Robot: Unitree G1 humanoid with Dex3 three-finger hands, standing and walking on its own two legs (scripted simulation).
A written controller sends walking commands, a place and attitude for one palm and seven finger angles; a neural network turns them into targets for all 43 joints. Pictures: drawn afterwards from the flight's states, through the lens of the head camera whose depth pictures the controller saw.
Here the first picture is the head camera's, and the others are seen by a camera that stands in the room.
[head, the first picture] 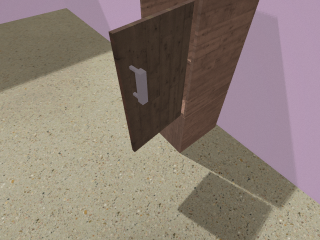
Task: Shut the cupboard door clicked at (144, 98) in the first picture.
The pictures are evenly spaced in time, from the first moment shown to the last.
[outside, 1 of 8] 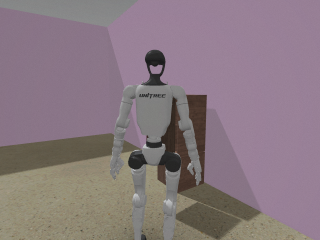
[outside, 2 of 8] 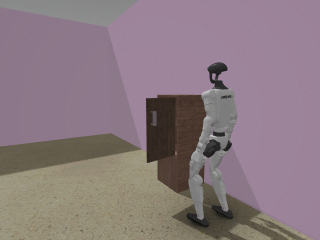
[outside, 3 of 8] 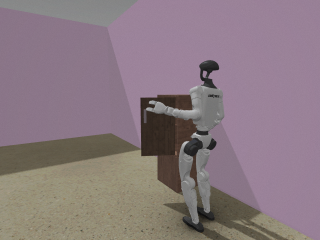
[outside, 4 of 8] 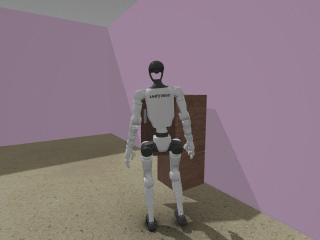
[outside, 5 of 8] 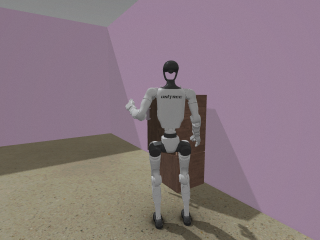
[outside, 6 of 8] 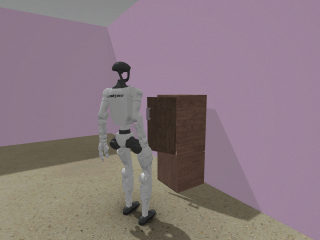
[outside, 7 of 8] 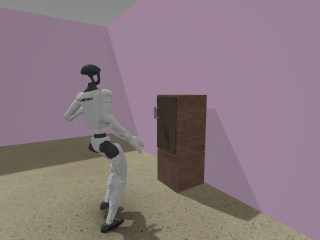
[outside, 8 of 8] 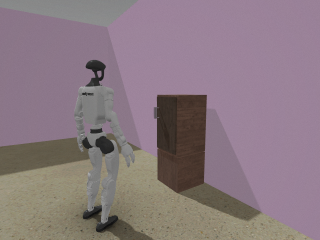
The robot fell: no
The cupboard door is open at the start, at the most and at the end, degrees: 96 96 0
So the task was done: yes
